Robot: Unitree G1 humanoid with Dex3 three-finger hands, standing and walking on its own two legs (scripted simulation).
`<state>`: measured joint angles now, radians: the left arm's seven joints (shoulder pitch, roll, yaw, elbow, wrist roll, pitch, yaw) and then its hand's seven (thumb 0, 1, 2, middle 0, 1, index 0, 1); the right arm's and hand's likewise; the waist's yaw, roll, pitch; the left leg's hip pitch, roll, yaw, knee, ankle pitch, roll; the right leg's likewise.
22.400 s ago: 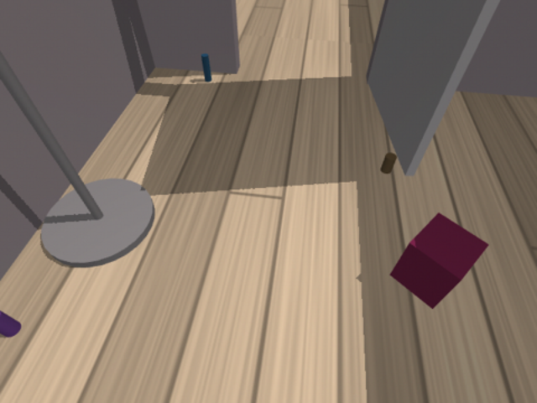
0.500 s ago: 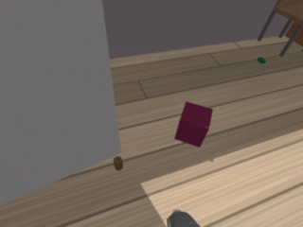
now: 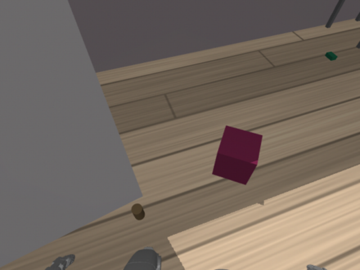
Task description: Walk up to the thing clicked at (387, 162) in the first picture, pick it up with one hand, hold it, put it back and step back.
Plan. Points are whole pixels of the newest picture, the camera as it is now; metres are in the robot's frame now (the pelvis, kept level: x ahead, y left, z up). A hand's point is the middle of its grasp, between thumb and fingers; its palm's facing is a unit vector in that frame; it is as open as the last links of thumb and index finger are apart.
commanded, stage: walk up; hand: left
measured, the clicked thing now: (138, 212) +0.45 +0.25 -0.72
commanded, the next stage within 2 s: none
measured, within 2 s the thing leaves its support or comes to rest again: neither
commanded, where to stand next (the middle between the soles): +0.08 +0.00 m, yaw +3 degrees
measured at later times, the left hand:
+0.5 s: hand out of the picture +0.02 +0.25 -0.15, palm faces +0.01 -0.90 -0.43, open 7.4 cm
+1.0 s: hand out of the picture +0.04 +0.24 -0.14, palm faces +0.04 -0.93 -0.36, open 7.4 cm
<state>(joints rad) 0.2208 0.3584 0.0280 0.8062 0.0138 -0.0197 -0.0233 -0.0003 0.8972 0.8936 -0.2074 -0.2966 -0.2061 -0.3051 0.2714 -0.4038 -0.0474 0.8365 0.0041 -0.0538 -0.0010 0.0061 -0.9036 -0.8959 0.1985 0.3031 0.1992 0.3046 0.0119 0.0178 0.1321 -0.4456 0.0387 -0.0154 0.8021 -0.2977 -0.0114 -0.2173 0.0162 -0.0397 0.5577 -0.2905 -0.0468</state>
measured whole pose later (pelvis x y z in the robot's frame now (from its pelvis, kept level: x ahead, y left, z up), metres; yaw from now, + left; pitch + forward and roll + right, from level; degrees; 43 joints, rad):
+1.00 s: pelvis -0.03 -0.02 +0.00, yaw +4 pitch -4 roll +0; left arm 0.16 0.34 0.01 1.00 0.02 -0.01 -0.01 0.00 0.90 0.89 -0.21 -0.30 -0.21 -0.31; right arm 0.16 -0.37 -0.03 1.02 0.00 0.01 0.03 0.01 -0.90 -0.90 0.20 0.30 0.20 0.30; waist -0.01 0.03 0.06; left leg -0.24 -0.01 -0.05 0.57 -0.26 -0.01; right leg -0.22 -0.03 -0.02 0.59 -0.30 0.01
